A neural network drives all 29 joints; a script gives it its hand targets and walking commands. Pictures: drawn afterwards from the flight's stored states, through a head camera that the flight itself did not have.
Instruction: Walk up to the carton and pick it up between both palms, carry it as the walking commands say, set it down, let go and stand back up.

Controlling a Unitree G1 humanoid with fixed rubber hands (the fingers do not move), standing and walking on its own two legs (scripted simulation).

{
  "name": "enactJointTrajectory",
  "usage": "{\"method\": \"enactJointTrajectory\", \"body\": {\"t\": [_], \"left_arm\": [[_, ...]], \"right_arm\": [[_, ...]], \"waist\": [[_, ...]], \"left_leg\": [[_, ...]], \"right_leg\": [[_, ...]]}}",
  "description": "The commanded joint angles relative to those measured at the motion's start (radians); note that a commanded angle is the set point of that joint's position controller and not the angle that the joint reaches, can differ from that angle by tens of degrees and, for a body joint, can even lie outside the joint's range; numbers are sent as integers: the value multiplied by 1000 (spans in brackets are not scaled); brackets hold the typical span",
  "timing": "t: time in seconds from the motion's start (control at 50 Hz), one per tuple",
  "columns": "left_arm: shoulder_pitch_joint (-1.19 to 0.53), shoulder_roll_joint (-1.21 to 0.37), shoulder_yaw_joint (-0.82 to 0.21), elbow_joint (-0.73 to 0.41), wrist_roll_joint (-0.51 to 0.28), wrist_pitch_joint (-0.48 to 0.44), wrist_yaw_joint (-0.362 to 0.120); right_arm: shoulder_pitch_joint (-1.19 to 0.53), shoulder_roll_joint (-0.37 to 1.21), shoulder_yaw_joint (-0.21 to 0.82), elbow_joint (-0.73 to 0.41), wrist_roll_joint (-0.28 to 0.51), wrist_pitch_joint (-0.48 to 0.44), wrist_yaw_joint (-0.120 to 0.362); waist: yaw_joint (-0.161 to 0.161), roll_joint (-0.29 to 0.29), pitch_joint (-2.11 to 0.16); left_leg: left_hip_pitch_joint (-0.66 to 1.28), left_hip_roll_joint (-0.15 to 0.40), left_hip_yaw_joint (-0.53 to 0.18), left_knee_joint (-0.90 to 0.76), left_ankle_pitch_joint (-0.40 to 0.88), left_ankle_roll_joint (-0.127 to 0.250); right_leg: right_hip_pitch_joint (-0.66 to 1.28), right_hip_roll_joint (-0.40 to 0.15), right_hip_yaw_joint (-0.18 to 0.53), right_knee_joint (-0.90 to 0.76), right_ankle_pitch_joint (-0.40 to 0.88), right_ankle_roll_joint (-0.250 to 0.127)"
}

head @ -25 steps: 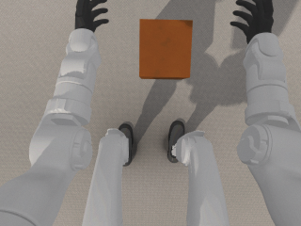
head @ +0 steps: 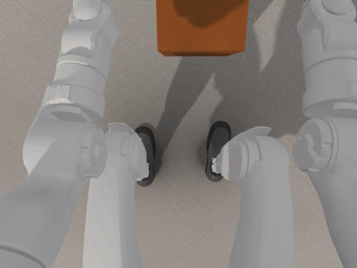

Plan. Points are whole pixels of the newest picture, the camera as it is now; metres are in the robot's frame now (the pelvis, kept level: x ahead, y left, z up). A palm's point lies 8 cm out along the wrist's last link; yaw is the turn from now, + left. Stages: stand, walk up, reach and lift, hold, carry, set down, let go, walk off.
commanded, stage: reach and lift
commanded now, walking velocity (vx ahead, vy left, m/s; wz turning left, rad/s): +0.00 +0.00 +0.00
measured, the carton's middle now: (198, 11) +0.56 -0.02 -0.36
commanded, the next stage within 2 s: none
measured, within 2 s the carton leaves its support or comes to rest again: neither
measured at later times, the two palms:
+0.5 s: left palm (114, 7) +0.54 +0.16 -0.28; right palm (283, 9) +0.55 -0.19 -0.28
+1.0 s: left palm (117, 5) +0.54 +0.16 -0.28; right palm (281, 8) +0.55 -0.18 -0.28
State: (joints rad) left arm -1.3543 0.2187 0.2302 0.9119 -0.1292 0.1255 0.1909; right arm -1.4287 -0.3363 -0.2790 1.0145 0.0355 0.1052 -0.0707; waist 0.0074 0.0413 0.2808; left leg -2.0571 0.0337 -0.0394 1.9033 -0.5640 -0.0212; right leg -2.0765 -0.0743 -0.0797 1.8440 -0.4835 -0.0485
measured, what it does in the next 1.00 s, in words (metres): lowers itself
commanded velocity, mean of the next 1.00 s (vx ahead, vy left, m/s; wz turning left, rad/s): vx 0.00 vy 0.00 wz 0.00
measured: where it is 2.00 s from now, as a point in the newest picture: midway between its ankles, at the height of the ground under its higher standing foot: (179, 163)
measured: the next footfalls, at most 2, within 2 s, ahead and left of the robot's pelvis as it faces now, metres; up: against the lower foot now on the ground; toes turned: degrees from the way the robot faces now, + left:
none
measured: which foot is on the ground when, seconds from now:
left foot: down 0.00-1.00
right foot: down 0.00-1.00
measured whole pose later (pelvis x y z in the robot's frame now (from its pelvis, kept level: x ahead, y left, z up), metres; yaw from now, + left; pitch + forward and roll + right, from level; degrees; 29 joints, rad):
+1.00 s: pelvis -0.01 +0.00 -0.09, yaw +0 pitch +34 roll -1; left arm -1.58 0.32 0.10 1.15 -0.26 0.06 0.17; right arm -1.60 -0.43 -0.06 1.20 0.21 0.06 -0.06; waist 0.01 0.04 0.52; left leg -2.20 0.03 -0.04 2.21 -0.60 -0.02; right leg -2.23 -0.08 -0.06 2.15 -0.50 -0.05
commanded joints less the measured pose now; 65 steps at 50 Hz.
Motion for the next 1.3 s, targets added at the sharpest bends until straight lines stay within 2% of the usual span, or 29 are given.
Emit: {"method": "enactJointTrajectory", "body": {"t": [0.0,0.02,0.04,0.06,0.08,0.16,0.28,0.32,0.36,0.4,0.52,0.58,0.66,0.72,0.74,0.76,0.78,0.8,0.82,0.84,0.86,0.9,0.98,1.04,1.12,1.16,1.2,1.24,1.28], "left_arm": [[-347,216,-52,-78,-8,-58,18],[-342,172,-75,-35,-34,-53,10],[-340,153,-121,-1,-63,-51,-3],[-382,173,-118,-49,-70,-57,3],[-366,171,-119,-38,-59,-69,2],[-405,191,-101,11,-56,-71,3],[-464,244,-136,42,-82,-92,-2],[-475,271,-121,68,-85,-93,-9],[-441,236,-123,131,-88,-101,-17],[-436,187,-166,203,-114,-93,-39],[-494,193,-176,178,-121,-105,-40],[-490,219,-143,180,-98,-98,-38],[-476,200,-162,175,-115,-102,-38],[-462,186,-174,181,-134,-107,-37],[-459,160,-178,185,-133,-107,-37],[-475,170,-166,162,-124,-112,-37],[-497,192,-171,175,-120,-103,-36],[-495,157,-179,158,-128,-101,-38],[-495,188,-149,169,-119,-104,-37],[-502,172,-172,187,-133,-99,-40],[-503,160,-178,135,-123,-111,-41],[-490,121,-211,188,-156,-98,-49],[-517,111,-190,158,-136,-111,-44],[-538,64,-207,175,-135,-99,-58],[-566,38,-171,124,-109,-111,-61],[-552,29,-157,173,-117,-110,-63],[-555,-7,-186,162,-108,-110,-75],[-480,35,-101,200,-26,-102,-67],[-480,-30,-94,175,-32,-111,-77]], "right_arm": [[-384,-213,93,-30,65,-33,-23],[-380,-236,107,30,54,-34,-19],[-368,-216,108,68,80,-34,-11],[-403,-248,91,-7,69,-46,-17],[-334,-218,111,91,86,-48,-7],[-457,-277,138,26,110,-59,-1],[-460,-265,157,104,147,-70,-5],[-514,-258,182,82,173,-67,-6],[-483,-303,186,123,134,-79,-8],[-483,-243,247,154,182,-76,14],[-481,-286,226,186,178,-85,6],[-496,-246,261,150,198,-75,15],[-445,-272,236,188,163,-83,6],[-463,-232,254,191,187,-75,8],[-446,-260,234,196,169,-85,4],[-483,-216,256,154,187,-79,11],[-516,-238,246,160,198,-73,10],[-483,-228,259,190,204,-75,11],[-520,-220,266,149,195,-69,17],[-518,-249,252,140,193,-76,15],[-514,-178,269,125,193,-75,21],[-468,-218,249,200,173,-75,14],[-540,-139,297,133,213,-73,29],[-526,-124,285,151,197,-73,39],[-569,-77,308,132,193,-75,46],[-565,-37,310,121,182,-70,48],[-575,-9,292,127,170,-71,55],[-507,-32,261,188,146,-66,56],[-496,4,247,162,84,-68,58]], "waist": [[-26,-43,-1261],[-67,-95,-1252],[-72,-26,-1220],[-105,-56,-1247],[-78,-8,-1168],[-38,-22,-1193],[-59,-20,-1141],[-23,-38,-1084],[-55,-44,-1071],[-33,-39,-998],[-68,-3,-1019],[-24,-27,-999],[-69,-19,-1047],[-44,-17,-1028],[-73,-5,-1035],[-21,2,-1009],[-45,-30,-1038],[-36,32,-1006],[-7,-3,-998],[-45,-21,-996],[-27,-19,-1003],[-92,-10,-997],[-4,5,-987],[-65,-21,-941],[-25,-10,-961],[-27,-52,-976],[-48,-8,-905],[-10,-7,-854],[-42,-57,-864]], "left_leg": [[423,-116,103,-64,315,-14],[382,-111,106,-32,325,-20],[433,-103,93,-29,300,-26],[436,-99,71,-27,331,-17],[422,-101,88,-16,315,-29],[448,-94,68,39,359,-26],[411,-84,62,99,342,-22],[343,-88,69,104,271,-20],[326,-93,73,137,306,-26],[327,-85,54,143,325,-21],[332,-83,65,174,308,-42],[327,-80,66,169,276,-22],[351,-81,70,173,317,-35],[361,-90,61,156,321,-28],[366,-91,62,171,344,-36],[359,-96,64,172,349,-25],[362,-82,52,166,316,-21],[352,-90,65,167,303,-33],[337,-92,76,175,312,-23],[362,-90,59,175,292,-23],[365,-97,56,152,321,-18],[353,-97,57,156,307,-32],[391,-102,84,166,327,-26],[346,-100,63,154,269,-21],[354,-105,77,155,287,-21],[381,-112,78,171,306,-17],[363,-113,77,152,291,-23],[321,-122,100,160,279,-28],[356,-131,85,164,306,-21]], "right_leg": [[648,115,95,-15,320,56],[657,111,94,-6,339,61],[623,107,86,20,312,51],[604,109,74,32,330,54],[571,108,91,33,309,45],[531,99,98,89,313,50],[525,88,110,150,319,50],[544,80,120,163,274,53],[512,85,112,189,296,54],[519,73,119,213,329,51],[492,74,106,240,304,46],[487,74,117,225,281,53],[498,80,93,243,313,56],[488,75,106,232,312,52],[488,84,100,243,332,47],[443,84,121,231,316,45],[479,82,109,240,304,51],[487,81,116,241,306,33],[473,81,132,226,293,45],[476,79,112,239,276,45],[465,82,109,232,309,48],[486,83,101,234,294,42],[486,93,123,225,288,45],[449,91,102,219,256,45],[485,101,115,215,269,45],[502,98,112,220,271,53],[471,106,108,210,264,45],[507,110,116,215,277,52],[460,116,105,195,271,55]]}}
